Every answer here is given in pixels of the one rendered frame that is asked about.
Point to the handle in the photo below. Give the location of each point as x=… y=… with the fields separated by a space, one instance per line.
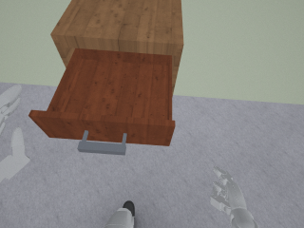
x=102 y=147

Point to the cabinet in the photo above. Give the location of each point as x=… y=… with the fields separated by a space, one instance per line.
x=138 y=26

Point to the left robot hand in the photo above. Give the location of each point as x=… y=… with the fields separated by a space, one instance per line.
x=11 y=164

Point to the robot left shin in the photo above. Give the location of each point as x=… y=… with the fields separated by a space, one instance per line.
x=124 y=209

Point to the drawer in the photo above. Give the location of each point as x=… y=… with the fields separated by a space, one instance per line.
x=109 y=93

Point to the robot right forearm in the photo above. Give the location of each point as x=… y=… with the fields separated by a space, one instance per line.
x=242 y=218

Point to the right robot hand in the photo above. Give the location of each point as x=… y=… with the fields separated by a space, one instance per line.
x=230 y=197

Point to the left robot thigh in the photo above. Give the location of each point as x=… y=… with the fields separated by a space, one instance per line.
x=120 y=219

